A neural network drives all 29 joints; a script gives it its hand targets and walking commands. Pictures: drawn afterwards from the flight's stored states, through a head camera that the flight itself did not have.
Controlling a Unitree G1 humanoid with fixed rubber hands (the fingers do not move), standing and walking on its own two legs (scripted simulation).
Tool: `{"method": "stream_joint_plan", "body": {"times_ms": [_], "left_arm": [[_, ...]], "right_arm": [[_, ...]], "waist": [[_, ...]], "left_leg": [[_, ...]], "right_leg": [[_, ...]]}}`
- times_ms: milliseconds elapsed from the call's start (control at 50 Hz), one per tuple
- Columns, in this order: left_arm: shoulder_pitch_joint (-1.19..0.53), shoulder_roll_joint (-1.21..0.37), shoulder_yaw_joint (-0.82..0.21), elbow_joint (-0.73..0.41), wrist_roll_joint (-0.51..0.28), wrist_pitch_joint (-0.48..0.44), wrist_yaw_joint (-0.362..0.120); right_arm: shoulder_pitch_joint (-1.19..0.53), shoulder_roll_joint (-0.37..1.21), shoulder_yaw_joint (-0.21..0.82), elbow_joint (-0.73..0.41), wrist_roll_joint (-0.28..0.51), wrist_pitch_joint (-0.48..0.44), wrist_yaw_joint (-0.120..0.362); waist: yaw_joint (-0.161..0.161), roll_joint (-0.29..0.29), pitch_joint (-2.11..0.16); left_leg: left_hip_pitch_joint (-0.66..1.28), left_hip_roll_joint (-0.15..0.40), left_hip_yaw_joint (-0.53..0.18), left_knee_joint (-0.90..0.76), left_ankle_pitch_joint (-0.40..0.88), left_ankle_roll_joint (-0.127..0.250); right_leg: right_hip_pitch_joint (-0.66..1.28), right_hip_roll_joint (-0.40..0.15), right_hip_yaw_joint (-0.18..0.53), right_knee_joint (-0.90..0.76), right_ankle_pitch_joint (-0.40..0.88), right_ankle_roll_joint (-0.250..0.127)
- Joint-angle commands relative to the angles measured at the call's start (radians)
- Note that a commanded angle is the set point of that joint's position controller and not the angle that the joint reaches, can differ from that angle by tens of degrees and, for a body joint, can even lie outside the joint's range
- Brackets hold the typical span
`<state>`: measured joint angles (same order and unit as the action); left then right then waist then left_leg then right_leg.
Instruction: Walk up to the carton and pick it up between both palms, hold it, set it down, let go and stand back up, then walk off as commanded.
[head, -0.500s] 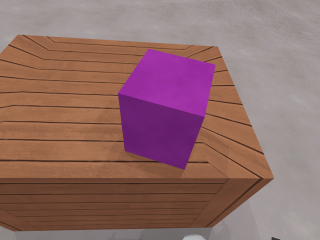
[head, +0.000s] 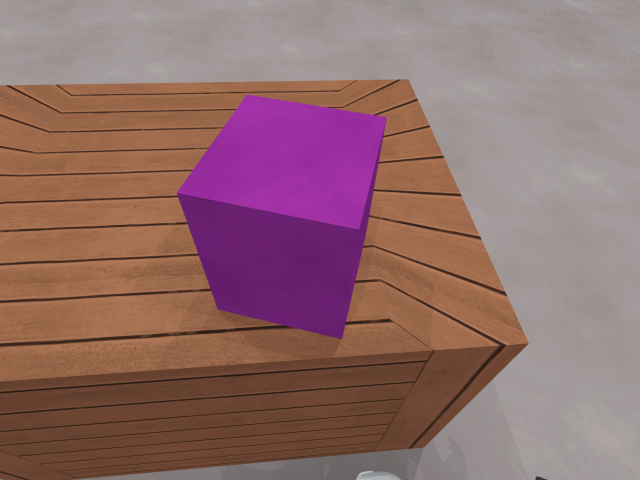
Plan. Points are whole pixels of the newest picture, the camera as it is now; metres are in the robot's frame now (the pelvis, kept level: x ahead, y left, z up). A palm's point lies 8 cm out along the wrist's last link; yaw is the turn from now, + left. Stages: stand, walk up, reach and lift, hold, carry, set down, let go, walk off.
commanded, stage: walk up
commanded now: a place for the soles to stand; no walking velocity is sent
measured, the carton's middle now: (295, 220) +0.45 +0.03 +0.06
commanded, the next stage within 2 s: reach and lift in 1.80 s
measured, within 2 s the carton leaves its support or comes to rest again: neither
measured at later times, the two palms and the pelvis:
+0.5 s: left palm out of the picture +0.09 +0.28 -0.10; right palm out of the picture +0.05 -0.32 -0.11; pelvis -0.01 -0.01 +0.00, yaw +0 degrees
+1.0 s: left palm out of the picture +0.10 +0.27 -0.10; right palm out of the picture +0.06 -0.33 -0.11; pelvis +0.00 -0.02 +0.00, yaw -1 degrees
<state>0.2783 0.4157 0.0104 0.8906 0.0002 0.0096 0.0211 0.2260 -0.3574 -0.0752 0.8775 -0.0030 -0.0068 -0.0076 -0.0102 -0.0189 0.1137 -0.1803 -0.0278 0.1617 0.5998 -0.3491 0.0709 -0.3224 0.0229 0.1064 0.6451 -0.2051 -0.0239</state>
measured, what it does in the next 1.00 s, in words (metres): stands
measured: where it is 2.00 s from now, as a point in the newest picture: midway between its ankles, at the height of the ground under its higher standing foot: outside the picture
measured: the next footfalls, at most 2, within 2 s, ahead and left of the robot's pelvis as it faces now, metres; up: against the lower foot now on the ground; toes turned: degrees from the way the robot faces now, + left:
none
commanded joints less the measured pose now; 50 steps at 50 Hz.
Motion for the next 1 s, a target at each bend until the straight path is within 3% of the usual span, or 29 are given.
{"method": "stream_joint_plan", "body": {"times_ms": [0, 20, 40, 60, 100, 120, 140, 160, 180, 260, 320, 380, 400, 460, 520, 540, 580, 640, 660, 680, 720, 760, 780, 820, 860, 900, 920, 940, 980], "left_arm": [[-0.108, 0.232, 0.072, -0.044, 0.033, -0.032, 0.007], [-0.162, 0.240, 0.075, -0.051, 0.038, -0.030, 0.005], [-0.164, 0.237, 0.072, -0.056, 0.034, -0.025, 0.004], [-0.181, 0.219, 0.070, -0.065, 0.039, -0.027, 0.005], [-0.167, 0.199, 0.061, -0.061, 0.033, -0.029, 0.001], [-0.154, 0.175, 0.056, -0.049, 0.024, -0.028, 0.000], [-0.139, 0.186, 0.056, -0.055, 0.019, -0.029, 0.000], [-0.133, 0.201, 0.068, -0.049, 0.013, -0.024, -0.001], [-0.160, 0.172, 0.060, -0.054, 0.016, -0.026, -0.003], [-0.218, 0.168, 0.064, -0.058, 0.021, -0.018, -0.012], [-0.196, 0.157, 0.066, -0.033, 0.025, -0.020, -0.020], [-0.197, 0.180, 0.076, -0.027, 0.023, -0.020, -0.023], [-0.205, 0.167, 0.070, -0.050, 0.023, -0.022, -0.026], [-0.203, 0.153, 0.070, -0.047, 0.021, -0.025, -0.022], [-0.177, 0.163, 0.070, -0.029, 0.022, -0.030, -0.019], [-0.161, 0.177, 0.075, -0.030, 0.017, -0.029, -0.019], [-0.166, 0.197, 0.083, -0.029, 0.015, -0.026, -0.013], [-0.193, 0.177, 0.078, -0.055, 0.015, -0.019, -0.008], [-0.204, 0.165, 0.070, -0.049, 0.018, -0.019, -0.011], [-0.213, 0.174, 0.067, -0.049, 0.018, -0.022, -0.014], [-0.206, 0.164, 0.067, -0.052, 0.016, -0.024, -0.015], [-0.189, 0.159, 0.073, -0.044, 0.018, -0.017, -0.015], [-0.175, 0.153, 0.071, -0.039, 0.015, -0.016, -0.016], [-0.154, 0.171, 0.079, -0.039, 0.020, -0.018, -0.019], [-0.124, 0.166, 0.083, -0.036, 0.016, -0.021, -0.019], [-0.140, 0.201, 0.090, -0.040, 0.018, -0.025, -0.018], [-0.158, 0.192, 0.076, -0.043, 0.011, -0.026, -0.016], [-0.192, 0.200, 0.082, -0.052, 0.020, -0.028, -0.013], [-0.200, 0.192, 0.070, -0.047, 0.020, -0.026, -0.016]], "right_arm": [[-0.041, -0.183, -0.023, -0.038, 0.008, 0.018, 0.003], [-0.004, -0.185, -0.031, -0.009, 0.008, 0.021, 0.006], [0.019, -0.196, -0.033, -0.014, 0.009, 0.020, 0.007], [0.009, -0.183, -0.038, -0.011, 0.005, 0.012, 0.012], [0.035, -0.188, -0.028, 0.006, -0.001, 0.004, 0.010], [0.013, -0.196, -0.032, 0.005, -0.002, 0.000, 0.009], [0.002, -0.197, -0.034, 0.002, 0.001, 0.000, 0.004], [0.010, -0.196, -0.035, 0.012, -0.002, -0.002, 0.001], [-0.003, -0.205, -0.030, 0.004, -0.002, -0.001, 0.003], [-0.030, -0.224, -0.033, 0.012, -0.009, -0.013, 0.000], [-0.037, -0.226, -0.032, 0.022, -0.012, -0.016, 0.001], [-0.059, -0.223, -0.032, 0.019, -0.013, -0.016, 0.002], [-0.059, -0.225, -0.030, 0.014, -0.015, -0.018, 0.000], [-0.075, -0.237, -0.032, 0.000, -0.022, -0.029, 0.000], [-0.091, -0.255, -0.036, -0.009, -0.010, -0.025, -0.003], [-0.090, -0.246, -0.035, -0.011, -0.003, -0.022, -0.002], [-0.092, -0.232, -0.032, -0.031, 0.003, -0.018, -0.006], [-0.078, -0.221, -0.031, -0.021, 0.002, -0.018, -0.004], [-0.072, -0.204, -0.029, -0.018, -0.001, -0.016, -0.006], [-0.046, -0.225, -0.034, -0.013, -0.007, -0.012, -0.007], [-0.078, -0.231, -0.030, -0.014, -0.010, -0.017, -0.003], [-0.089, -0.252, -0.037, -0.011, -0.013, -0.023, -0.003], [-0.116, -0.248, -0.035, -0.029, -0.012, -0.024, -0.004], [-0.122, -0.263, -0.044, -0.028, -0.015, -0.024, -0.007], [-0.137, -0.257, -0.046, -0.051, -0.008, -0.022, -0.004], [-0.088, -0.230, -0.039, -0.040, -0.003, -0.015, -0.007], [-0.088, -0.195, -0.031, -0.036, 0.006, -0.010, -0.007], [-0.078, -0.193, -0.028, -0.032, 0.009, -0.005, -0.004], [-0.060, -0.191, -0.024, -0.020, 0.002, 0.000, -0.002]], "waist": [[-0.032, -0.113, -0.014], [-0.037, -0.139, 0.003], [-0.045, -0.153, 0.025], [-0.033, -0.147, 0.017], [-0.032, -0.165, -0.034], [-0.021, -0.106, -0.080], [-0.008, -0.154, -0.098], [0.002, -0.145, -0.114], [-0.014, -0.130, -0.123], [-0.009, -0.084, -0.053], [-0.006, -0.053, -0.063], [0.000, -0.088, -0.065], [-0.009, -0.035, -0.098], [-0.009, 0.029, -0.106], [-0.001, 0.006, -0.128], [0.002, 0.015, -0.166], [-0.012, -0.079, -0.190], [-0.019, -0.018, -0.158], [-0.023, -0.079, -0.119], [-0.032, -0.082, -0.109], [-0.024, -0.017, -0.138], [-0.009, 0.060, -0.123], [0.000, 0.045, -0.112], [0.002, 0.039, -0.124], [0.014, 0.050, -0.113], [-0.022, -0.030, -0.167], [-0.020, -0.028, -0.148], [-0.040, -0.067, -0.158], [-0.035, -0.089, -0.125]], "left_leg": [[-0.057, 0.052, -0.136, 0.018, -0.292, -0.042], [0.020, 0.024, -0.139, 0.105, -0.226, -0.047], [0.044, 0.037, -0.136, 0.090, -0.204, -0.053], [0.080, 0.033, -0.136, 0.047, -0.154, -0.056], [0.039, 0.047, -0.144, -0.078, -0.092, -0.043], [0.061, 0.046, -0.151, -0.101, -0.078, -0.036], [0.055, 0.051, -0.146, -0.107, -0.057, -0.036], [0.027, 0.052, -0.143, -0.102, -0.083, -0.032], [0.039, 0.057, -0.166, -0.108, -0.061, -0.034], [0.031, 0.102, -0.184, -0.191, -0.112, -0.031], [0.013, 0.154, -0.190, -0.218, -0.170, -0.005], [-0.030, 0.154, -0.186, -0.201, -0.157, -0.010], [0.006, 0.158, -0.174, -0.203, -0.120, -0.003], [0.020, 0.213, -0.199, -0.224, 0.023, 0.012], [0.025, 0.232, -0.175, -0.157, 0.163, 0.015], [0.040, 0.203, -0.155, -0.121, 0.158, 0.000], [0.042, 0.172, -0.135, -0.059, 0.144, -0.008], [0.062, 0.145, -0.128, -0.076, 0.035, -0.013], [0.055, 0.136, -0.143, -0.089, -0.008, -0.009], [0.038, 0.148, -0.162, -0.120, -0.002, -0.004], [0.044, 0.192, -0.168, -0.150, 0.006, 0.002], [0.028, 0.291, -0.233, -0.209, 0.111, 0.053], [0.003, 0.321, -0.238, -0.203, 0.143, 0.070], [-0.012, 0.325, -0.226, -0.178, 0.152, 0.076], [0.000, 0.270, -0.176, -0.123, 0.131, 0.035], [0.033, 0.179, -0.114, -0.026, 0.104, -0.008], [0.040, 0.118, -0.109, 0.004, 0.036, -0.026], [0.012, 0.108, -0.112, -0.007, -0.051, -0.034], [0.034, 0.072, -0.135, -0.042, -0.119, -0.032]], "right_leg": [[-0.113, -0.203, 0.380, -0.326, -0.257, -0.157], [-0.221, -0.231, 0.430, -0.404, -0.451, -0.176], [-0.252, -0.218, 0.403, -0.447, -0.536, -0.156], [-0.251, -0.195, 0.369, -0.423, -0.452, -0.159], [-0.098, -0.157, 0.312, -0.339, -0.232, -0.119], [-0.050, -0.156, 0.326, -0.320, -0.126, -0.107], [-0.010, -0.144, 0.301, -0.301, -0.075, -0.093], [0.040, -0.141, 0.315, -0.301, -0.130, -0.082], [0.006, -0.145, 0.330, -0.306, -0.129, -0.092], [-0.063, -0.086, 0.256, -0.302, -0.207, -0.062], [-0.048, -0.045, 0.179, -0.227, -0.149, -0.050], [0.005, -0.071, 0.193, -0.246, -0.190, -0.047], [-0.008, -0.080, 0.186, -0.208, -0.098, -0.059], [0.006, -0.043, 0.102, -0.108, 0.075, -0.045], [0.036, -0.042, 0.043, -0.070, 0.205, -0.046], [0.070, -0.056, 0.074, -0.089, 0.236, -0.050], [0.079, -0.080, 0.117, -0.102, 0.291, -0.074], [0.003, -0.085, 0.173, -0.135, 0.178, -0.084], [-0.026, -0.095, 0.196, -0.173, 0.138, -0.081], [-0.031, -0.100, 0.196, -0.161, 0.107, -0.089], [-0.018, -0.071, 0.146, -0.127, 0.101, -0.062], [-0.021, -0.019, 0.026, 0.011, 0.117, -0.029], [0.002, -0.022, -0.007, 0.021, 0.068, -0.027], [0.037, -0.020, 0.014, 0.028, -0.028, -0.037], [0.054, -0.046, 0.037, -0.061, 0.105, -0.048], [0.043, -0.077, 0.138, -0.126, 0.216, -0.073], [0.019, -0.117, 0.214, -0.173, 0.204, -0.104], [0.041, -0.134, 0.262, -0.208, 0.118, -0.106], [-0.024, -0.160, 0.338, -0.285, -0.033, -0.118]]}}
